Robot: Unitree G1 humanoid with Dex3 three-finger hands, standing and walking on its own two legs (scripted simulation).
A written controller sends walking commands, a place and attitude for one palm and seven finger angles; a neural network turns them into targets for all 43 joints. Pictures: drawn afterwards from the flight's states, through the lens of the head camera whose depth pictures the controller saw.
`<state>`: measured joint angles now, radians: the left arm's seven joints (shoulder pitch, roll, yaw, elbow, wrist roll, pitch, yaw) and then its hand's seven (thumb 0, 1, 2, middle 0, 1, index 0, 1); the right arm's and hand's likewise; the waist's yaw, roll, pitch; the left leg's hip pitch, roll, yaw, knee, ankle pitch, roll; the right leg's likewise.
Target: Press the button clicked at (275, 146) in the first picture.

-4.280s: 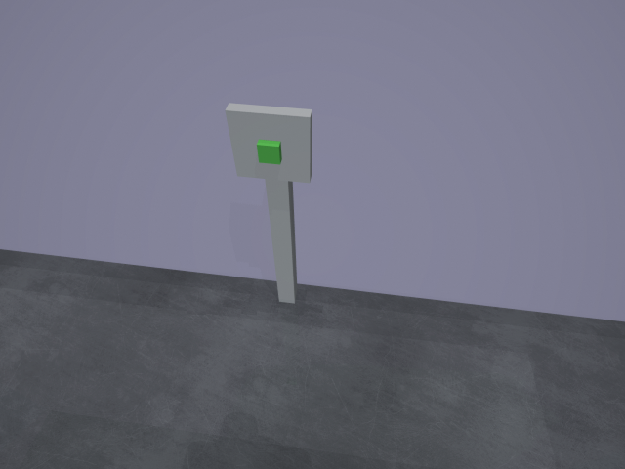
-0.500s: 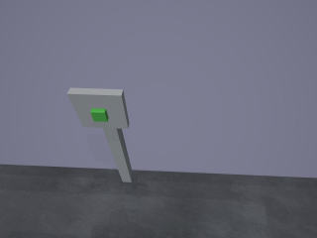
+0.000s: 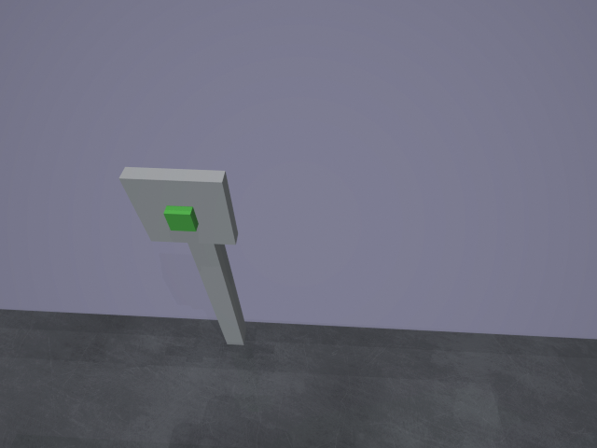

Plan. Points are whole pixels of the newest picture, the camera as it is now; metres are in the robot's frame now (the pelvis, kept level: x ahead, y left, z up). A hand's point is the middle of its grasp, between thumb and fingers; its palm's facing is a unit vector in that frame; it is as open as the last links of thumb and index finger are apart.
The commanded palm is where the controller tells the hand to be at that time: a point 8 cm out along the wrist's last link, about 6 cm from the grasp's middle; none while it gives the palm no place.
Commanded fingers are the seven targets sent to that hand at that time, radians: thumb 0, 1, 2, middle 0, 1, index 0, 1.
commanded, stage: look again from close up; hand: left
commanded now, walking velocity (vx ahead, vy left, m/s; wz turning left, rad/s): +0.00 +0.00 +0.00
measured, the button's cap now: (182, 217) +0.50 +0.26 -0.05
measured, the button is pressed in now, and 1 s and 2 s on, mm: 0 0 0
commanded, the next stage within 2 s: raise the hand and make a fist in 0.16 s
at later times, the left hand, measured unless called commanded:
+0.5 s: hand (171, 395) +0.19 +0.18 -0.02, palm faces +0.18 -0.98 -0.02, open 6.6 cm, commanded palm +0.10 +0.23 -0.07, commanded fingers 0.00 0.90 0.90 -0.56 -0.69 -0.56 -0.69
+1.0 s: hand (164, 443) +0.14 +0.19 -0.07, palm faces -0.04 -1.00 -0.02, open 3.4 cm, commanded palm +0.11 +0.25 -0.06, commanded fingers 0.00 0.90 0.90 -1.25 -1.44 -1.25 -1.44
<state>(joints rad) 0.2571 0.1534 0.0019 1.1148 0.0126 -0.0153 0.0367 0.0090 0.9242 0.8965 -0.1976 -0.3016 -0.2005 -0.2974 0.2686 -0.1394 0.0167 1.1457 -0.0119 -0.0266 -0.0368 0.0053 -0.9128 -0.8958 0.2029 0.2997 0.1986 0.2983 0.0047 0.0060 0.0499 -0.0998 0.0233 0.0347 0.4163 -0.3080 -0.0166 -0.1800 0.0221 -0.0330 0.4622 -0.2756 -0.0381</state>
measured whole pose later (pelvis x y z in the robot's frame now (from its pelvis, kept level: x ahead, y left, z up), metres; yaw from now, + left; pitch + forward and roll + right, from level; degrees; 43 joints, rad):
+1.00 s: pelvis -0.07 +0.02 -0.11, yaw +2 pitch +17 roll -3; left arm 0.39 0.21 0.09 -0.07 -0.22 -0.34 -0.27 0.02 0.90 0.90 -0.98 -1.16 -0.98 -1.15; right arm 0.21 -0.16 0.05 0.52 0.02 -0.16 -0.03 0.01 -0.90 -0.90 0.21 0.30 0.21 0.30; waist 0.01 0.03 -0.13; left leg -0.99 0.01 -0.04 1.28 -0.57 0.01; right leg -1.00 -0.02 -0.10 1.20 -0.49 -0.02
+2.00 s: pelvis -0.05 +0.03 -0.09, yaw +2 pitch +18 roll -3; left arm 0.36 0.27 0.24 0.01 -0.30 -0.37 -0.33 0.02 0.90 0.90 -1.30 -1.50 -1.30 -1.50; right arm 0.24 -0.24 0.00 0.51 0.03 -0.16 -0.04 0.01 -0.90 -0.90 0.21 0.30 0.20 0.30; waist -0.01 0.03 -0.15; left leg -0.92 0.01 -0.03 1.20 -0.58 0.02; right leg -0.93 -0.01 -0.09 1.12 -0.50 -0.01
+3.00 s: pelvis -0.05 +0.02 -0.10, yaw +1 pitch +20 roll -2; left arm -0.16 0.31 0.29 0.45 -0.25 -0.39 -0.32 0.02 0.90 0.90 -1.30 -1.50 -1.30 -1.50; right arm 0.26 -0.27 0.02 0.58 0.02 -0.13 -0.04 0.01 -0.91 -0.90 0.21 0.30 0.20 0.30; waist -0.05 0.02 -0.14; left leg -0.98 0.02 -0.01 1.20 -0.56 0.01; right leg -1.00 -0.01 -0.07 1.14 -0.48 -0.02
